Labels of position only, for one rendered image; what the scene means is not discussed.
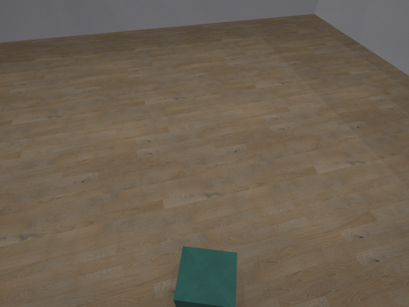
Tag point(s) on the carton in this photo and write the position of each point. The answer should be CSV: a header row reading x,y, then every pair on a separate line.
x,y
206,278

